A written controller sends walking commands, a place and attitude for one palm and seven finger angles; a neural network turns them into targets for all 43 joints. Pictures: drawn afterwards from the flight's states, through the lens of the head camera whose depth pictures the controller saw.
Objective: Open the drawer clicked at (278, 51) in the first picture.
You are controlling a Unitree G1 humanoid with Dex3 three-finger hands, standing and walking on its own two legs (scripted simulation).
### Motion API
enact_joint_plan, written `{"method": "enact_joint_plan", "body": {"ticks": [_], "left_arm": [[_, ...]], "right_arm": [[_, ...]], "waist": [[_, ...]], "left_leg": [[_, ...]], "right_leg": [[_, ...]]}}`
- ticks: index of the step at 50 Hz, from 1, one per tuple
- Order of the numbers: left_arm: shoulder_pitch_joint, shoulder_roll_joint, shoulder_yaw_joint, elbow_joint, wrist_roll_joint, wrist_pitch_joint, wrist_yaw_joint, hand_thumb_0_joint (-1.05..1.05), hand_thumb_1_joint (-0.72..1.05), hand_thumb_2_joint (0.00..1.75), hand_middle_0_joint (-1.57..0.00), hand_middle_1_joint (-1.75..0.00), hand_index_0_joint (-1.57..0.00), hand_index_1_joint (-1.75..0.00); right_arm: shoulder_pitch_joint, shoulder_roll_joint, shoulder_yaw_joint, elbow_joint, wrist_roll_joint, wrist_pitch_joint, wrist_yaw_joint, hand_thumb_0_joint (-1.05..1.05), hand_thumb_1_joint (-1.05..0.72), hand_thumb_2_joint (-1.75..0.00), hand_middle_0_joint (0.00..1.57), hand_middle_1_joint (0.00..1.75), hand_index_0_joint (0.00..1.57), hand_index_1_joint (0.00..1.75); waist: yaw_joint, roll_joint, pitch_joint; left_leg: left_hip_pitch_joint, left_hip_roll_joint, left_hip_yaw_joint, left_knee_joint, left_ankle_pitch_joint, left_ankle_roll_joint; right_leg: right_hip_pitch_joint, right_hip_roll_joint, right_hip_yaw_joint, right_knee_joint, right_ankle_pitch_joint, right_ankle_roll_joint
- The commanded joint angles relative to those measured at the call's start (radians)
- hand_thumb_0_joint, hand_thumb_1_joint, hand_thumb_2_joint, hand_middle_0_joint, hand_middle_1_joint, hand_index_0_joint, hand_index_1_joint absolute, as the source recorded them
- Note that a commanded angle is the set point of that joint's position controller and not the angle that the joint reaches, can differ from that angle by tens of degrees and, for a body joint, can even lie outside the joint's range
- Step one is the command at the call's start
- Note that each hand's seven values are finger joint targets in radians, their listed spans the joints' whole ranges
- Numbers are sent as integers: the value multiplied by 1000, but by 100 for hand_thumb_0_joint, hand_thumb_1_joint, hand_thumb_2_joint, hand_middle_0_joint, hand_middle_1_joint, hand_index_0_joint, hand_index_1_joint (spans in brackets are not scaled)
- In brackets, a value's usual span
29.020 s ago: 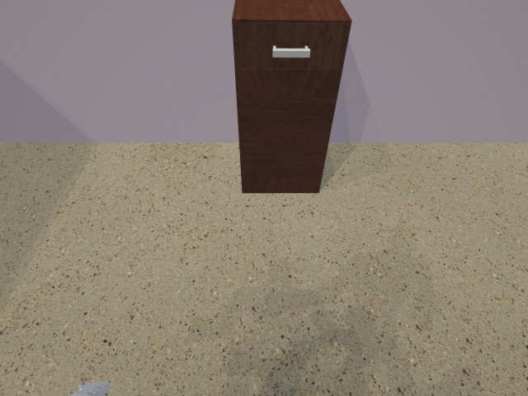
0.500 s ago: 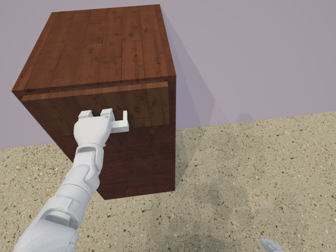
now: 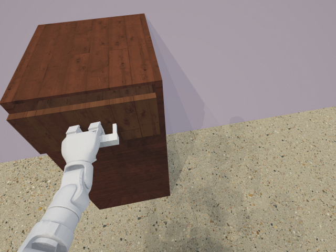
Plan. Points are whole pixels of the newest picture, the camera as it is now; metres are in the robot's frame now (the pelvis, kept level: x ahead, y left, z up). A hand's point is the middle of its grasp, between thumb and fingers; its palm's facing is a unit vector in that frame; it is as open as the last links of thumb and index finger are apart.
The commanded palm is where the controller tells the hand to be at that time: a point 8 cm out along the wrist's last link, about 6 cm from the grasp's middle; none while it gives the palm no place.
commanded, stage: pull the drawer open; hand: left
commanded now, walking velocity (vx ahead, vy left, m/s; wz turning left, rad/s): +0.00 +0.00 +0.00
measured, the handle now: (93, 136) +0.42 +0.21 +0.03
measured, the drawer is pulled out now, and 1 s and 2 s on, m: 0.05 0.17 0.30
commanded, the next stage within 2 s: none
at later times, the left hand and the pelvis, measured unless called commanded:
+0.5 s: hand (89, 174) +0.31 +0.20 +0.01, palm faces -0.01 -0.07 -1.00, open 5.6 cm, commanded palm +0.28 +0.21 +0.07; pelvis -0.01 -0.01 +0.00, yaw +3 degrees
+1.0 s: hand (87, 199) +0.25 +0.19 +0.01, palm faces +0.05 -0.08 -1.00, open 5.6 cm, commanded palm +0.23 +0.20 +0.07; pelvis -0.01 -0.01 +0.00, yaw +2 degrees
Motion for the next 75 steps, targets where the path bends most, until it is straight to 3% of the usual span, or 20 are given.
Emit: {"method": "enact_joint_plan", "body": {"ticks": [1,3,6,8,10,15,19,23,30,36,39,41,45,49,52,55,59,64,67,75], "left_arm": [[-12,136,64,-344,-16,30,38,0,90,90,-40,-135,-40,-135],[25,86,16,-412,-12,50,38,0,90,90,-40,-135,-40,-135],[115,92,16,-517,1,78,41,0,90,90,-40,-135,-40,-135],[-229,165,36,-435,37,98,56,0,90,90,-40,-135,-40,-135],[-202,160,40,-391,57,108,62,0,90,90,-40,-135,-40,-135],[-244,118,-10,-395,47,114,40,0,90,90,-40,-135,-40,-135],[-234,140,21,-314,24,103,14,0,90,90,-40,-135,-40,-135],[-256,142,21,-290,27,69,4,0,90,90,-40,-135,-40,-135],[108,119,41,-447,12,32,0,0,90,90,-40,-135,-40,-135],[410,109,42,-656,-4,37,10,0,90,90,-40,-135,-40,-135],[510,111,46,-754,-1,46,30,0,90,90,-40,-135,-40,-135],[178,154,64,-706,36,58,62,0,90,90,-40,-135,-40,-135],[209,118,38,-650,64,80,93,0,90,90,-40,-135,-40,-135],[157,118,24,-642,35,99,76,0,90,90,-40,-135,-40,-135],[132,111,12,-590,14,99,52,0,90,90,-40,-135,-40,-135],[82,131,21,-573,20,90,37,0,90,90,-40,-135,-40,-135],[252,124,31,-589,17,68,16,0,90,90,-40,-135,-40,-135],[487,104,20,-715,8,41,1,0,90,90,-40,-135,-40,-135],[560,73,-14,-800,17,33,8,0,90,90,-40,-135,-40,-135],[792,59,-29,-963,38,10,50,0,90,90,-40,-135,-40,-135]], "right_arm": [[-123,-122,-31,-171,2,-54,13,0,-90,-90,20,30,20,30],[-143,-119,-30,-177,2,-59,22,0,-90,-90,20,30,20,30],[-177,-114,-25,-189,-4,-57,33,0,-90,-90,20,30,20,30],[-167,-128,-15,-136,-3,-44,10,0,-90,-90,20,30,20,30],[-184,-117,-9,-140,-6,-46,-2,0,-90,-90,20,30,20,30],[-217,-101,-2,-146,-5,-38,-19,0,-90,-90,20,30,20,30],[-230,-102,8,-147,-5,-31,-36,0,-90,-90,20,30,20,30],[-236,-93,15,-154,-6,-38,-48,0,-90,-90,20,30,20,30],[-261,-87,9,-201,-14,-50,-19,0,-90,-90,20,30,20,30],[-289,-87,2,-235,-12,-62,18,0,-90,-90,20,30,20,30],[-306,-89,0,-245,-15,-62,34,0,-90,-90,20,30,20,30],[-283,-102,1,-192,-18,-55,15,0,-90,-90,20,30,20,30],[-298,-92,1,-181,-20,-65,6,0,-90,-90,20,30,20,30],[-313,-91,4,-177,-15,-61,-10,0,-90,-90,20,30,20,30],[-330,-83,16,-176,-9,-64,-23,0,-90,-90,20,30,20,30],[-342,-78,27,-181,-8,-63,-35,0,-90,-90,20,30,20,30],[-353,-73,28,-205,-15,-69,-24,0,-90,-90,20,30,20,30],[-368,-67,31,-245,-17,-71,7,0,-90,-90,20,30,20,30],[-366,-65,29,-262,-20,-69,30,0,-90,-90,20,30,20,30],[-365,-68,19,-291,-33,-72,71,0,-90,-90,20,30,20,30]], "waist": [[78,-69,-273],[70,-59,-256],[83,-26,-263],[14,-56,-174],[38,-46,-135],[63,-7,-250],[63,-101,-218],[65,-112,-195],[128,-79,-264],[130,-112,-215],[133,-79,-204],[69,-46,-156],[92,-16,-138],[94,-66,-201],[92,-121,-148],[96,-102,-135],[138,-80,-163],[156,-66,-145],[140,-64,-90],[145,-63,-113]], "left_leg": [[233,-17,29,-43,465,22],[265,-10,25,-46,479,21],[307,-5,18,-45,537,17],[273,-11,14,-47,409,15],[262,-15,10,-67,337,15],[338,-21,8,-65,372,8],[291,-28,9,-68,335,12],[265,-36,17,-61,315,16],[266,-38,27,-55,403,9],[241,-37,29,-56,413,7],[255,-33,28,-53,437,3],[252,-32,26,-43,357,7],[282,-24,19,-54,302,7],[294,-30,17,-56,309,8],[264,-34,17,-67,265,13],[262,-39,18,-77,246,13],[278,-40,18,-86,280,7],[260,-41,19,-83,306,1],[254,-36,18,-71,292,4],[260,-26,11,-18,332,5]], "right_leg": [[186,-19,-67,-61,596,-7],[163,-18,-76,-66,566,-7],[165,-18,-79,-56,574,-11],[87,-16,-82,-70,475,-6],[63,-14,-86,-83,372,-14],[101,-18,-80,-73,377,-22],[134,-22,-67,-90,396,-12],[135,-34,-58,-94,422,-5],[244,-46,-33,-67,646,-5],[262,-54,-24,-54,753,7],[250,-50,-26,-48,737,-1],[153,-36,-36,-56,582,-6],[95,-22,-59,-69,389,-19],[145,-27,-47,-73,422,-12],[145,-34,-41,-93,406,3],[146,-37,-33,-103,377,2],[197,-41,-25,-103,433,-4],[225,-47,-12,-91,519,-6],[174,-41,-27,-89,472,-8],[128,-29,-27,-33,479,-20]]}}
